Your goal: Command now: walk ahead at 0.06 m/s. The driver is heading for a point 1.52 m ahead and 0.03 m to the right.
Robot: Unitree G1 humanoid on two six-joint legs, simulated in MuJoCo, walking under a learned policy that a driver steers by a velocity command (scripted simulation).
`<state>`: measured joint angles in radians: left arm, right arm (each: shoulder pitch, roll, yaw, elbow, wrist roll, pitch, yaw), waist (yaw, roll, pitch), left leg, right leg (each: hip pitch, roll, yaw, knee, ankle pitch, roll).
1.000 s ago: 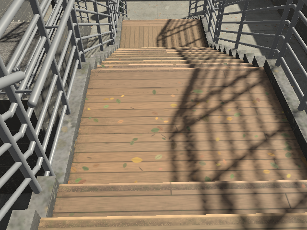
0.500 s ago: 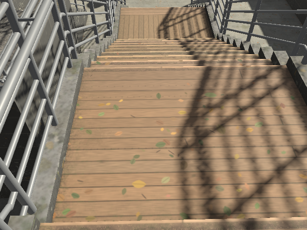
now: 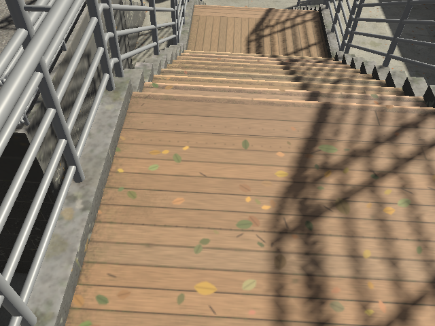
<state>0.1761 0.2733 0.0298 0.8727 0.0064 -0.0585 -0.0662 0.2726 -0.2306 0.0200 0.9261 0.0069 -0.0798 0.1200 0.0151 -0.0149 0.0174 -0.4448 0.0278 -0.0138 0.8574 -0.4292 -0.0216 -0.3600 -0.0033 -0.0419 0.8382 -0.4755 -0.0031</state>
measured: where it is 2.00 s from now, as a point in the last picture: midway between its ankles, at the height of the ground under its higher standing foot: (206, 282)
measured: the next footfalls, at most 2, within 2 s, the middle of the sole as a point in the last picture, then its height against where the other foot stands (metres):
right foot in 1.38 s outside the picture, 0.17 m lower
left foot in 1.80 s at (178, 288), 0.17 m lower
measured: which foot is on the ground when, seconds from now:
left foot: down 0.00-1.00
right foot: down 0.00-1.00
